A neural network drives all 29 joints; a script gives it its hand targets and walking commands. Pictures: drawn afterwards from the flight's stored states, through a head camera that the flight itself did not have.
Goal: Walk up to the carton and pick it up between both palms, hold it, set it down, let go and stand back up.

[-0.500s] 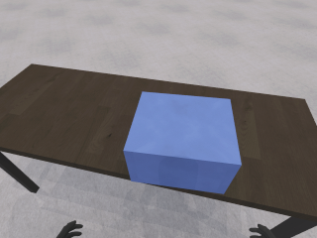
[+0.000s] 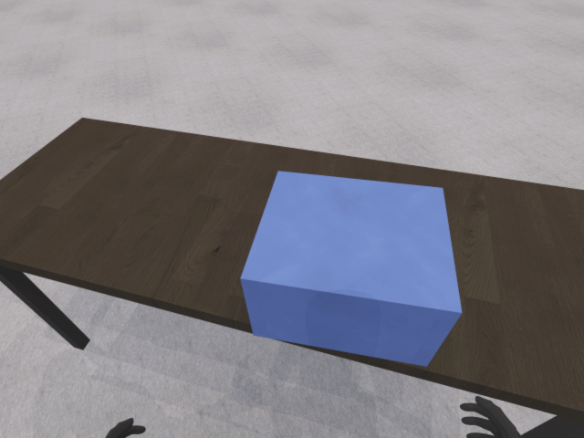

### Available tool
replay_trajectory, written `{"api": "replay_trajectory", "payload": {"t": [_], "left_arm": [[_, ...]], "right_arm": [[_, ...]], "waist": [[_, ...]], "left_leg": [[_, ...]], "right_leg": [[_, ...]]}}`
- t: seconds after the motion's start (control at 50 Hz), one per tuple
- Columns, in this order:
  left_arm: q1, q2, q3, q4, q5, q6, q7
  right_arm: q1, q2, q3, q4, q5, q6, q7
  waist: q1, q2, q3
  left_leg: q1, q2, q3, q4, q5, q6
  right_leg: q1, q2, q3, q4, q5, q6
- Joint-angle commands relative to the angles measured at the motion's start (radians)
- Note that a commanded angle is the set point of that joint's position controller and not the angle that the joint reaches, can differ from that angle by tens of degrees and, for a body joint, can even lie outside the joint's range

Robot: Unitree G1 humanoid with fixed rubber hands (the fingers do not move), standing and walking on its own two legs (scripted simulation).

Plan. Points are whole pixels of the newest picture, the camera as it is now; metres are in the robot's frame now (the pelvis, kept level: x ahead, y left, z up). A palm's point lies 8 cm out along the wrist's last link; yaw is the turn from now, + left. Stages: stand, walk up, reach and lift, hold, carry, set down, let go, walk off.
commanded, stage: walk up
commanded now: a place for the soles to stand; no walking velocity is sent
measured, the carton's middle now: (347, 262) +0.43 -0.06 -0.03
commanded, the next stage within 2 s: reach and lift in 0.24 s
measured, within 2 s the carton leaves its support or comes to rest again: neither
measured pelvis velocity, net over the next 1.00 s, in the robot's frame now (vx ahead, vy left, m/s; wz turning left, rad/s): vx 0.01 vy -0.01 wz -0.16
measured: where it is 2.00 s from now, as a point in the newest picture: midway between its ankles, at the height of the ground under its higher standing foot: outside the picture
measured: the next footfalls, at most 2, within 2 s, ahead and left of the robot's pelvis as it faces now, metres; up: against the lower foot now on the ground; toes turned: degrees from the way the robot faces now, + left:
none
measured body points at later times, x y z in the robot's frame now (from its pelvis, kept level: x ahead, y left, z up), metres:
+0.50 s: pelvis -0.02 -0.02 +0.01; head -0.02 -0.01 +0.46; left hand +0.20 +0.24 -0.06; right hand +0.15 -0.27 -0.07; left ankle +0.02 +0.11 -0.72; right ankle -0.02 -0.13 -0.72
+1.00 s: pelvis +0.01 -0.01 +0.02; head +0.00 +0.00 +0.47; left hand +0.21 +0.24 -0.04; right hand +0.17 -0.25 -0.04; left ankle +0.02 +0.11 -0.72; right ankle -0.02 -0.13 -0.72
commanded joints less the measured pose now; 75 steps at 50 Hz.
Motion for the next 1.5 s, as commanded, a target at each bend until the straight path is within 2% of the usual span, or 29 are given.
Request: {"api": "replay_trajectory", "payload": {"t": [0.0,0.02,0.04,0.08,0.1,0.12,0.16,0.18,0.2,0.22,0.24,0.26,0.3,0.32,0.34,0.38,0.48,0.56,0.64,0.82,0.94,1.08,1.3,1.48], "left_arm": [[-0.007,0.158,0.044,-0.081,-0.006,-0.008,0.002],[0.003,0.156,0.038,-0.077,-0.005,-0.005,0.002],[0.008,0.143,0.035,-0.078,-0.006,-0.003,0.003],[0.026,0.121,0.032,-0.067,-0.009,-0.001,0.005],[0.036,0.117,0.031,-0.068,-0.007,-0.004,0.005],[0.055,0.117,0.029,-0.059,-0.006,-0.01,0.006],[0.062,0.146,0.037,-0.056,-0.002,-0.026,0.008],[0.061,0.167,0.042,-0.058,-0.001,-0.032,0.01],[0.054,0.19,0.049,-0.057,0.005,-0.034,0.009],[0.048,0.21,0.054,-0.053,0.006,-0.03,0.012],[-0.341,0.168,0.058,-0.205,-0.04,0.062,0.024],[-0.297,0.125,0.041,-0.234,-0.029,0.095,0.037],[-0.229,0.11,0.061,-0.207,-0.026,0.101,0.039],[-0.224,0.124,0.065,-0.189,-0.032,0.1,0.036],[-0.202,0.149,0.063,-0.1,-0.019,0.146,0.034],[-0.202,0.142,0.071,-0.101,-0.032,0.173,0.027],[-0.183,0.141,0.126,-0.079,-0.036,0.164,0.018],[-0.224,0.134,0.151,-0.059,-0.031,0.118,0.003],[-0.271,0.126,0.147,-0.083,-0.036,0.066,-0.004],[-0.224,0.116,0.117,-0.146,-0.088,-0.058,-0.016],[-0.167,0.1,0.099,-0.15,-0.123,-0.136,-0.027],[-0.134,0.092,0.078,-0.142,-0.158,-0.235,-0.029],[-0.114,0.113,0.046,-0.116,-0.229,-0.389,-0.044],[-0.197,0.156,0.004,-0.083,-0.311,-0.486,-0.053]], "right_arm": [[0.0,-0.141,-0.041,-0.074,0.005,-0.022,-0.003],[-0.005,-0.151,-0.047,-0.077,0.006,-0.021,-0.003],[-0.003,-0.152,-0.048,-0.075,0.014,-0.02,-0.005],[-0.02,-0.16,-0.046,-0.073,0.019,-0.016,-0.009],[-0.033,-0.157,-0.048,-0.074,0.018,-0.012,-0.012],[-0.04,-0.143,-0.039,-0.074,0.014,-0.008,-0.013],[-0.036,-0.124,-0.03,-0.07,0.012,-0.009,-0.011],[-0.039,-0.122,-0.026,-0.073,0.002,-0.009,-0.01],[-0.03,-0.106,-0.025,-0.073,-0.001,-0.009,-0.008],[-0.018,-0.102,-0.028,-0.072,-0.008,-0.012,-0.004],[-0.215,0.013,-0.086,0.216,-0.085,-0.21,-0.014],[-0.219,-0.069,-0.099,0.26,-0.071,-0.289,0.003],[-0.219,-0.051,-0.082,0.301,-0.059,-0.334,0.004],[-0.22,-0.051,-0.089,0.303,-0.07,-0.354,0.0],[-0.285,-0.081,-0.092,0.408,-0.093,-0.339,-0.004],[-0.288,-0.063,-0.08,0.338,-0.08,-0.333,-0.011],[-0.264,-0.019,-0.019,0.207,-0.025,-0.308,-0.021],[-0.239,0.022,0.023,0.128,0.006,-0.294,-0.03],[-0.214,0.042,0.035,0.088,0.023,-0.293,-0.038],[-0.157,0.03,0.008,0.088,0.059,-0.356,-0.053],[-0.129,0.013,0.005,0.09,0.102,-0.407,-0.047],[-0.104,-0.006,0.024,0.083,0.174,-0.465,-0.028],[-0.075,-0.028,0.056,0.054,0.276,-0.555,-0.014],[-0.099,-0.019,0.07,0.008,0.316,-0.583,-0.018]], "waist": [[-0.008,-0.035,-0.026],[-0.005,-0.017,-0.023],[-0.012,0.031,-0.002],[-0.003,0.089,-0.029],[0.004,0.076,-0.017],[0.013,0.053,-0.026],[0.012,0.005,-0.073],[0.016,-0.004,-0.051],[0.007,-0.052,-0.056],[0.004,-0.09,-0.041],[-0.043,0.006,-0.093],[-0.044,0.064,-0.051],[-0.008,-0.003,-0.075],[-0.003,-0.038,-0.066],[0.014,0.0,-0.02],[0.029,-0.02,-0.02],[0.063,-0.05,-0.04],[0.074,-0.032,0.0],[0.065,-0.006,0.015],[0.039,0.005,-0.032],[0.041,0.002,-0.039],[0.049,0.02,-0.031],[0.056,0.031,-0.023],[0.029,-0.001,-0.027]], "left_leg": [[-0.009,0.098,-0.079,-0.1,0.307,0.035],[-0.019,0.104,-0.112,-0.131,0.275,0.053],[-0.061,0.129,-0.162,-0.187,0.254,0.069],[-0.105,0.162,-0.251,-0.271,0.174,0.122],[-0.122,0.162,-0.252,-0.267,0.16,0.13],[-0.131,0.155,-0.236,-0.261,0.158,0.12],[-0.111,0.106,-0.151,-0.185,0.203,0.065],[-0.096,0.078,-0.098,-0.123,0.225,0.039],[-0.074,0.064,-0.055,-0.052,0.234,0.018],[-0.05,0.06,-0.014,-0.03,0.226,0.004],[0.032,0.12,0.139,-0.144,0.125,-0.079],[-0.012,0.152,0.125,-0.193,0.046,-0.063],[-0.087,0.141,0.147,-0.212,0.123,-0.041],[-0.084,0.129,0.158,-0.222,0.146,-0.038],[-0.075,0.115,0.17,-0.24,0.117,-0.057],[-0.018,0.104,0.191,-0.267,0.121,-0.045],[0.109,0.052,0.221,-0.297,0.28,-0.042],[0.128,0.044,0.239,-0.329,0.262,-0.042],[0.157,0.054,0.241,-0.341,0.237,-0.041],[0.236,0.069,0.218,-0.327,0.356,-0.059],[0.27,0.074,0.2,-0.318,0.441,-0.071],[0.282,0.082,0.185,-0.31,0.482,-0.08],[0.259,0.081,0.177,-0.283,0.448,-0.085],[0.217,0.079,0.167,-0.26,0.318,-0.072]], "right_leg": [[-0.004,-0.088,0.08,-0.125,0.136,-0.106],[-0.007,-0.064,0.068,-0.103,0.102,-0.086],[0.008,-0.027,0.059,-0.059,0.079,-0.071],[0.052,0.033,0.057,-0.009,0.007,-0.046],[0.066,0.035,0.069,-0.028,0.003,-0.043],[0.083,0.018,0.07,-0.071,0.004,-0.05],[0.124,-0.035,0.114,-0.15,0.055,-0.075],[0.092,-0.085,0.15,-0.187,0.088,-0.093],[0.084,-0.142,0.182,-0.224,0.097,-0.124],[0.055,-0.179,0.181,-0.234,0.155,-0.143],[-0.161,0.052,0.071,-0.117,0.061,-0.069],[-0.069,0.102,0.039,-0.075,0.068,-0.051],[0.097,0.115,0.05,-0.093,0.108,-0.032],[0.098,0.111,0.051,-0.114,0.107,-0.021],[0.113,0.126,0.042,-0.162,0.063,-0.052],[0.148,0.124,0.057,-0.207,0.077,-0.044],[0.204,0.111,0.1,-0.311,0.149,-0.027],[0.2,0.102,0.123,-0.346,0.127,-0.029],[0.172,0.094,0.137,-0.361,0.104,-0.036],[0.158,0.108,0.133,-0.37,0.18,-0.038],[0.152,0.128,0.124,-0.379,0.216,-0.046],[0.133,0.138,0.129,-0.378,0.22,-0.064],[0.096,0.138,0.15,-0.348,0.215,-0.069],[0.044,0.122,0.168,-0.308,0.161,-0.054]]}}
